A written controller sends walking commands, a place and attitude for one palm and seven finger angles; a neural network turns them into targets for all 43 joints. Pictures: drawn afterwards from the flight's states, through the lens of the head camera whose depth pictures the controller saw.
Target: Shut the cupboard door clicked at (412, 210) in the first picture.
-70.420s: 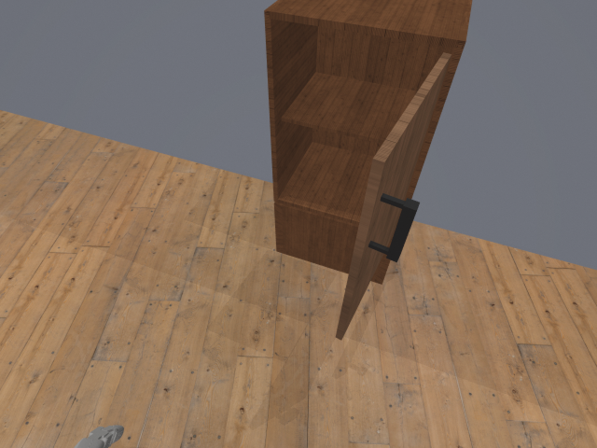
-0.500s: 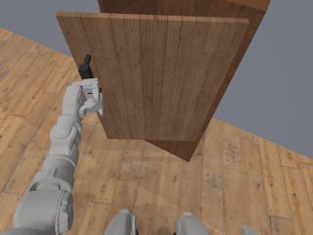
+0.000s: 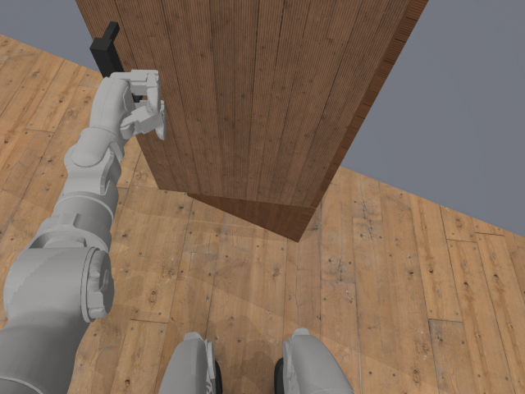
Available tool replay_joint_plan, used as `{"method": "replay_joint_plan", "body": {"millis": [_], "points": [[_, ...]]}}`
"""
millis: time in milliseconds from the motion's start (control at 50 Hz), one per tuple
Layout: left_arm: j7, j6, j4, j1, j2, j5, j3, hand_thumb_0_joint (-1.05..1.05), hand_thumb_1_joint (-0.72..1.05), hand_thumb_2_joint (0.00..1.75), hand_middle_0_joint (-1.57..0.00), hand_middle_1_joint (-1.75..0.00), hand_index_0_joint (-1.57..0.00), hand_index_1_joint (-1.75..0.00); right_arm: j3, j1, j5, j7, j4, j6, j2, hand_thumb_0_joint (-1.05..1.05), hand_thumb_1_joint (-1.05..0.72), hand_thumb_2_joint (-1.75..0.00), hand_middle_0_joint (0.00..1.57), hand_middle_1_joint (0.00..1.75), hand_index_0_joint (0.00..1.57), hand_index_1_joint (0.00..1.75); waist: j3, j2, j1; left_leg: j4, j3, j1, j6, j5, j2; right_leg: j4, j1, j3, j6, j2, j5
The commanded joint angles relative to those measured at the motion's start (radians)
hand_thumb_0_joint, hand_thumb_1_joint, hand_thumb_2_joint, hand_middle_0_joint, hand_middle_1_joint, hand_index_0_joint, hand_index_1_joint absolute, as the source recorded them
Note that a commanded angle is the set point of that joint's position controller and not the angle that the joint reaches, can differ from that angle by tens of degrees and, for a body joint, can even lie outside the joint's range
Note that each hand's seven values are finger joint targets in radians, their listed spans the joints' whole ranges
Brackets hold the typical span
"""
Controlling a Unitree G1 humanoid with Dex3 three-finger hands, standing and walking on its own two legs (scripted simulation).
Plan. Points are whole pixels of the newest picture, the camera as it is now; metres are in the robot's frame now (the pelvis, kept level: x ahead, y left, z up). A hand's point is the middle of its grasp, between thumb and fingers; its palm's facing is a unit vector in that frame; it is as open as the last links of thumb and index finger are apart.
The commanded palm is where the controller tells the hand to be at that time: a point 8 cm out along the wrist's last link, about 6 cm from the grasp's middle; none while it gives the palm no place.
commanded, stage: push the door shut along its arc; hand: left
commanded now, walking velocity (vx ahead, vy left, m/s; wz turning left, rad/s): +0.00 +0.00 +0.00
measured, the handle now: (123, 76) +0.58 +0.18 +0.08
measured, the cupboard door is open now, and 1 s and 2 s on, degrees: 17 6 2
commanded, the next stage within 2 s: pull the fist back off the door in 0.92 s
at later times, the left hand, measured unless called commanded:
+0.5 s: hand (182, 84) +0.56 +0.09 +0.08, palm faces -0.32 -0.95 -0.03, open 2.9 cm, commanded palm +0.57 +0.13 +0.08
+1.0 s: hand (199, 67) +0.60 +0.06 +0.09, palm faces -0.40 -0.92 -0.03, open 3.5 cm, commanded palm +0.63 +0.06 +0.08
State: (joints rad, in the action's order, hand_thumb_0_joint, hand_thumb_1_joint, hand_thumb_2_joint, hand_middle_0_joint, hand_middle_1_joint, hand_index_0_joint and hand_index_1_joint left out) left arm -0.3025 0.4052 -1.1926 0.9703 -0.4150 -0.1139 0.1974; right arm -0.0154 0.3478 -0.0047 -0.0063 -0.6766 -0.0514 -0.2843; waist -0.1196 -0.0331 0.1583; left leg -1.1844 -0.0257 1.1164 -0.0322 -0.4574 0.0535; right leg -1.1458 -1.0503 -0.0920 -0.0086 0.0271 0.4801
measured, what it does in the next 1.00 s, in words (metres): stands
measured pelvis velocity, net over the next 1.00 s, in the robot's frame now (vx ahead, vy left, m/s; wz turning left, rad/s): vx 0.01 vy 0.00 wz -0.04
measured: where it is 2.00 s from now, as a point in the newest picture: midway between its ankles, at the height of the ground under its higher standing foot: outside the picture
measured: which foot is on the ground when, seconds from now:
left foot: down 0.00-1.00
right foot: down 0.00-1.00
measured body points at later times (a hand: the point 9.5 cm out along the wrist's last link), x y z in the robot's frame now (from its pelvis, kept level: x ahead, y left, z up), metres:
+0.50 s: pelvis +0.02 -0.01 -0.01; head +0.17 +0.00 +0.41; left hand +0.58 +0.14 +0.09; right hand -0.01 -0.27 -0.12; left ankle +0.05 +0.10 -0.64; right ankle +0.03 -0.12 -0.64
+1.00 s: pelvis +0.01 +0.00 -0.03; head +0.19 +0.02 +0.38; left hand +0.61 +0.11 +0.09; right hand -0.03 -0.27 -0.12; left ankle +0.05 +0.10 -0.64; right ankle +0.03 -0.12 -0.64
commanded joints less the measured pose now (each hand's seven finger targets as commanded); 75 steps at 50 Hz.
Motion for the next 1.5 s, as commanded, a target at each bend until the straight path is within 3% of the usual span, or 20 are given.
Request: {"method": "replay_joint_plan", "body": {"millis": [0, 80, 120, 180, 300, 420, 480, 760, 820, 1000, 1020, 1080, 1120, 1160, 1200, 1240, 1320, 1380, 1440, 1480], "points": [[-0.022, 0.040, 0.200, 0.592, -0.143, -0.006, 0.024, 0.00, 0.90, 0.90, -1.30, -1.50, -1.30, -1.50, 0.061, 0.160, -0.003, -0.007, 0.057, -0.025, -0.181, 0.00, -0.90, -0.90, 0.20, 0.30, 0.20, 0.30, -0.485, -0.114, 0.079, 0.142, 0.146, -0.491, 0.005, 0.180, -0.018, 0.148, 0.003, 0.048, -0.027, -0.056, -0.138], [-0.020, 0.032, 0.211, 0.591, -0.215, 0.004, 0.085, 0.00, 0.90, 0.90, -1.30, -1.50, -1.30, -1.50, 0.059, 0.182, 0.002, 0.000, 0.066, -0.018, -0.181, 0.00, -0.90, -0.90, 0.20, 0.30, 0.20, 0.30, -0.551, -0.121, 0.065, 0.114, 0.131, -0.483, 0.001, 0.265, -0.019, 0.136, 0.048, 0.053, -0.027, -0.060, -0.194], [-0.024, 0.016, 0.170, 0.590, -0.220, 0.011, 0.086, 0.00, 0.90, 0.90, -1.30, -1.50, -1.30, -1.50, 0.055, 0.187, 0.000, 0.003, 0.067, -0.011, -0.176, 0.00, -0.90, -0.90, 0.20, 0.30, 0.20, 0.30, -0.513, -0.100, 0.075, 0.105, 0.121, -0.440, -0.002, 0.261, -0.019, 0.141, 0.059, 0.057, -0.023, -0.064, -0.201], [-0.022, 0.004, 0.152, 0.604, -0.327, 0.025, 0.164, 0.00, 0.90, 0.90, -1.30, -1.50, -1.30, -1.50, 0.050, 0.202, 0.001, 0.001, 0.075, -0.003, -0.180, 0.00, -0.90, -0.90, 0.20, 0.30, 0.20, 0.30, -0.510, -0.070, 0.074, 0.084, 0.099, -0.358, -0.011, 0.263, -0.020, 0.137, 0.118, 0.073, -0.019, -0.069, -0.234], [-0.064, -0.014, 0.161, 0.571, -0.343, 0.038, 0.164, 0.00, 0.90, 0.90, -1.30, -1.50, -1.30, -1.50, 0.052, 0.220, 0.003, 0.006, 0.088, 0.009, -0.172, 0.00, -0.90, -0.90, 0.20, 0.30, 0.20, 0.30, -0.573, -0.094, 0.070, 0.059, 0.081, -0.356, -0.011, 0.348, -0.022, 0.121, 0.174, 0.081, -0.016, -0.074, -0.350], [-0.099, -0.055, 0.142, 0.697, -0.304, 0.029, 0.108, 0.00, 0.90, 0.90, -1.30, -1.50, -1.30, -1.50, 0.054, 0.238, 0.000, -0.002, 0.063, 0.011, -0.175, 0.00, -0.90, -0.90, 0.20, 0.30, 0.20, 0.30, -0.510, -0.082, 0.125, 0.043, 0.083, -0.336, -0.020, 0.299, -0.020, 0.140, 0.117, 0.080, -0.011, -0.079, -0.307], [-0.111, -0.059, 0.145, 0.769, -0.288, 0.031, 0.080, 0.00, 0.90, 0.90, -1.30, -1.50, -1.30, -1.50, 0.052, 0.243, 0.003, -0.009, 0.047, 0.001, -0.176, 0.00, -0.90, -0.90, 0.20, 0.30, 0.20, 0.30, -0.539, -0.124, 0.143, 0.029, 0.092, -0.372, -0.020, 0.325, -0.019, 0.129, 0.071, 0.075, -0.016, -0.079, -0.307], [-0.123, -0.092, 0.132, 0.954, -0.194, 0.048, -0.007, 0.00, 0.90, 0.90, -1.30, -1.50, -1.30, -1.50, 0.053, 0.252, 0.026, -0.012, -0.003, -0.039, -0.185, 0.00, -0.90, -0.90, 0.20, 0.30, 0.20, 0.30, -0.594, -0.248, 0.190, -0.009, 0.143, -0.506, -0.013, 0.383, -0.009, 0.087, -0.131, 0.032, -0.033, -0.087, -0.237], [-0.113, -0.118, 0.078, 0.987, -0.204, 0.059, -0.006, 0.00, 0.90, 0.90, -1.30, -1.50, -1.30, -1.50, 0.047, 0.252, 0.024, -0.014, -0.010, -0.041, -0.192, 0.00, -0.90, -0.90, 0.20, 0.30, 0.20, 0.30, -0.545, -0.205, 0.213, -0.015, 0.142, -0.451, -0.015, 0.310, -0.007, 0.091, -0.156, 0.028, -0.027, -0.089, -0.195], [-0.118, -0.139, 0.064, 1.084, -0.178, 0.082, -0.035, 0.00, 0.90, 0.90, -1.30, -1.50, -1.30, -1.50, 0.045, 0.274, 0.038, -0.015, -0.032, -0.061, -0.194, 0.00, -0.90, -0.90, 0.20, 0.30, 0.20, 0.30, -0.591, -0.258, 0.240, -0.035, 0.162, -0.483, -0.014, 0.343, -0.006, 0.060, -0.224, 0.011, -0.033, -0.093, -0.198], [0.089, -0.157, 0.088, 1.074, -0.222, 0.012, 0.178, 0.00, 0.90, 0.90, -1.30, -1.50, -1.30, -1.50, 0.033, 0.332, 0.058, -0.005, 0.011, -0.063, -0.173, 0.00, -0.90, -0.90, 0.20, 0.30, 0.20, 0.30, -0.614, -0.276, 0.186, -0.007, 0.177, -0.428, 0.001, 0.303, 0.011, 0.063, -0.178, 0.022, -0.027, -0.079, -0.194], [0.311, -0.171, 0.046, 0.949, -0.107, 0.056, 0.154, 0.00, 0.90, 0.90, -1.30, -1.50, -1.30, -1.50, 0.044, 0.339, 0.084, 0.045, 0.017, -0.057, -0.161, 0.00, -0.90, -0.90, 0.20, 0.30, 0.20, 0.30, -0.596, -0.206, 0.185, 0.020, 0.191, -0.407, 0.013, 0.280, 0.017, 0.053, -0.174, 0.008, -0.008, -0.074, -0.181], [0.453, -0.137, 0.098, 0.937, -0.089, 0.104, 0.170, 0.00, 0.90, 0.90, -1.30, -1.50, -1.30, -1.50, 0.051, 0.353, 0.108, 0.076, 0.027, -0.046, -0.153, 0.00, -0.90, -0.90, 0.20, 0.30, 0.20, 0.30, -0.625, -0.210, 0.168, 0.021, 0.173, -0.406, 0.017, 0.311, 0.008, 0.059, -0.134, 0.008, -0.003, -0.073, -0.202], [0.566, -0.071, 0.156, 0.935, -0.130, 0.207, 0.173, 0.00, 0.90, 0.90, -1.30, -1.50, -1.30, -1.50, 0.057, 0.364, 0.134, 0.103, 0.026, -0.038, -0.151, 0.00, -0.90, -0.90, 0.20, 0.30, 0.20, 0.30, -0.672, -0.235, 0.152, 0.011, 0.172, -0.432, 0.026, 0.370, 0.007, 0.040, -0.131, 0.007, -0.004, -0.072, -0.224], [0.593, -0.019, 0.200, 0.892, -0.114, 0.285, 0.117, 0.00, 0.90, 0.90, -1.30, -1.50, -1.30, -1.50, 0.072, 0.376, 0.137, 0.130, 0.027, -0.021, -0.148, 0.00, -0.90, -0.90, 0.20, 0.30, 0.20, 0.30, -0.704, -0.256, 0.142, 0.013, 0.153, -0.479, 0.029, 0.432, 0.006, 0.055, -0.093, 0.013, -0.009, -0.074, -0.264], [0.577, 0.005, 0.209, 0.858, -0.110, 0.310, 0.092, 0.00, 0.90, 0.90, -1.30, -1.50, -1.30, -1.50, 0.083, 0.380, 0.130, 0.139, 0.028, 0.001, -0.150, 0.00, -0.90, -0.90, 0.20, 0.30, 0.20, 0.30, -0.703, -0.244, 0.142, 0.035, 0.139, -0.498, 0.029, 0.433, 0.002, 0.080, -0.030, 0.018, -0.012, -0.077, -0.291], [0.509, -0.034, 0.125, 0.791, -0.127, 0.224, 0.136, 0.00, 0.90, 0.90, -1.30, -1.50, -1.30, -1.50, 0.079, 0.366, 0.098, 0.122, 0.040, 0.036, -0.154, 0.00, -0.90, -0.90, 0.20, 0.30, 0.20, 0.30, -0.624, -0.107, 0.143, 0.093, 0.100, -0.382, 0.010, 0.313, -0.020, 0.151, 0.136, 0.038, -0.002, -0.083, -0.302], [0.498, -0.013, 0.169, 0.736, -0.157, 0.163, 0.202, 0.00, 0.90, 0.90, -1.30, -1.50, -1.30, -1.50, 0.073, 0.344, 0.089, 0.107, 0.062, 0.039, -0.143, 0.00, -0.90, -0.90, 0.20, 0.30, 0.20, 0.30, -0.620, -0.096, 0.103, 0.119, 0.075, -0.360, 0.006, 0.308, -0.032, 0.174, 0.222, 0.056, 0.001, -0.080, -0.344], [0.503, 0.054, 0.179, 0.603, -0.125, 0.158, 0.201, 0.00, 0.90, 0.90, -1.30, -1.50, -1.30, -1.50, 0.072, 0.332, 0.091, 0.106, 0.066, 0.035, -0.123, 0.00, -0.90, -0.90, 0.20, 0.30, 0.20, 0.30, -0.558, -0.031, 0.078, 0.130, 0.050, -0.307, 0.001, 0.326, -0.038, 0.181, 0.295, 0.068, 0.005, -0.076, -0.414], [0.500, 0.103, 0.193, 0.545, -0.059, 0.181, 0.145, 0.00, 0.90, 0.90, -1.30, -1.50, -1.30, -1.50, 0.079, 0.326, 0.094, 0.112, 0.061, 0.032, -0.118, 0.00, -0.90, -0.90, 0.20, 0.30, 0.20, 0.30, -0.534, -0.052, 0.077, 0.131, 0.044, -0.349, 0.004, 0.358, -0.037, 0.177, 0.266, 0.066, 0.003, -0.074, -0.441]]}}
